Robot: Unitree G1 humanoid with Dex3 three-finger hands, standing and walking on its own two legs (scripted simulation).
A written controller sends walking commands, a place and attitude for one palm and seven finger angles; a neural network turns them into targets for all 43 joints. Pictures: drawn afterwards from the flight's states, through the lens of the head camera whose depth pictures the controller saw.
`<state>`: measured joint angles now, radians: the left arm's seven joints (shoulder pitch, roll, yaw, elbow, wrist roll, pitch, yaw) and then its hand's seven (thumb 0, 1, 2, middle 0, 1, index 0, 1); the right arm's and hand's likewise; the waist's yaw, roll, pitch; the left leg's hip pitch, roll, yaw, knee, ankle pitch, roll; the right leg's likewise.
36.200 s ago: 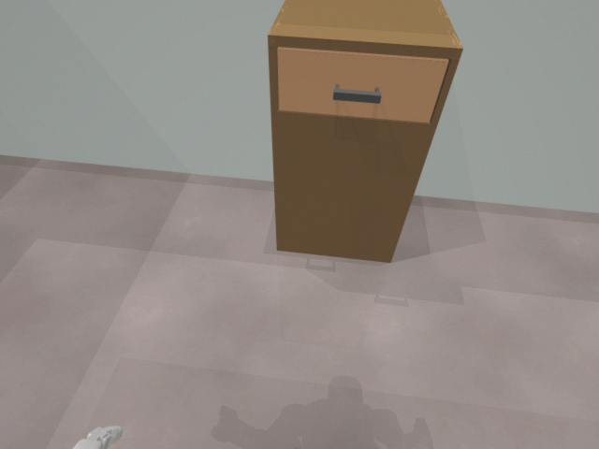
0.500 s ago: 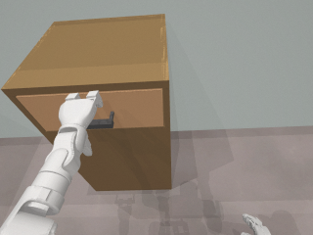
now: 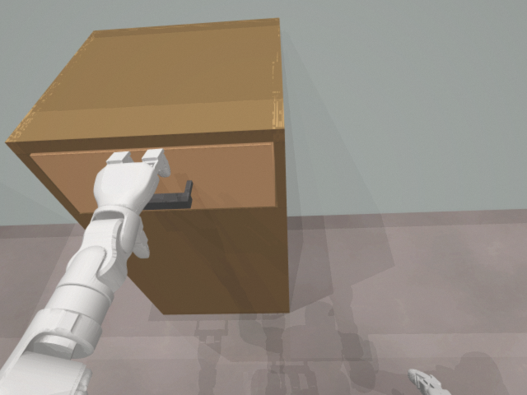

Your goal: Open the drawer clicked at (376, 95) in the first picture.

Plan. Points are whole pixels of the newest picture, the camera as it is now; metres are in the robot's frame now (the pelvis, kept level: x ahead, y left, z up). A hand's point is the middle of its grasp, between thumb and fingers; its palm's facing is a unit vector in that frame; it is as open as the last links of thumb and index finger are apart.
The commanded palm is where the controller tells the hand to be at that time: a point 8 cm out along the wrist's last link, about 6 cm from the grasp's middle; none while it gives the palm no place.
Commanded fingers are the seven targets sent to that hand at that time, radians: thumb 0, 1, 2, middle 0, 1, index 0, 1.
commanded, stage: re-aim the fingers above the handle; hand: left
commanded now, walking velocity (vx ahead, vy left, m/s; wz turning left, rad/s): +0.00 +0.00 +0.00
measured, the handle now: (160, 193) +0.46 +0.25 +0.01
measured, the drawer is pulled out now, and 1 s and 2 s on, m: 0.00 0.00 0.00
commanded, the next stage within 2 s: lower the fingers behind the handle in 1.76 s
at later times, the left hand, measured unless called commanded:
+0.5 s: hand (132, 210) +0.37 +0.25 +0.07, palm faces -0.01 +0.00 -1.00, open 13.8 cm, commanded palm +0.35 +0.24 +0.12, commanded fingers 0.00 -0.50 0.30 -0.30 -1.20 -0.30 -1.20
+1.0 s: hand (131, 213) +0.38 +0.26 +0.06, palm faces -0.14 -0.01 -0.99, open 13.8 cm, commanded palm +0.37 +0.24 +0.12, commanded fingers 0.00 -0.50 0.30 -0.30 -1.20 -0.30 -1.20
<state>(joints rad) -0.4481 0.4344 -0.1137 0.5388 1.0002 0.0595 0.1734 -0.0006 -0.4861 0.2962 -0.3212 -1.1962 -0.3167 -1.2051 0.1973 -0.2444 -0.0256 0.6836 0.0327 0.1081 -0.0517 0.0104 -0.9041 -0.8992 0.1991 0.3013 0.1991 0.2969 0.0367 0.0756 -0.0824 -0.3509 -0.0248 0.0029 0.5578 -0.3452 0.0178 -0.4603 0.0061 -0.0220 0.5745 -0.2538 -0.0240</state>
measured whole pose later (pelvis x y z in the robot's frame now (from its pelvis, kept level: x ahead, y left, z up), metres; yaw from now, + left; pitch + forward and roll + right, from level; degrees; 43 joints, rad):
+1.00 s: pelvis +0.00 +0.00 +0.00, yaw +0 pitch +8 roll +0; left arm -0.48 0.49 -0.12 0.62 0.96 0.04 0.07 0.00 -0.48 0.30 -0.32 -1.20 -0.31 -1.20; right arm 0.25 -0.27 -0.03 0.67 0.03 0.10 -0.07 0.01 -0.90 -0.90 0.20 0.30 0.20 0.30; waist 0.03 0.07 -0.08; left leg -0.36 -0.02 0.00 0.55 -0.34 0.02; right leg -0.46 0.01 -0.03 0.55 -0.24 -0.02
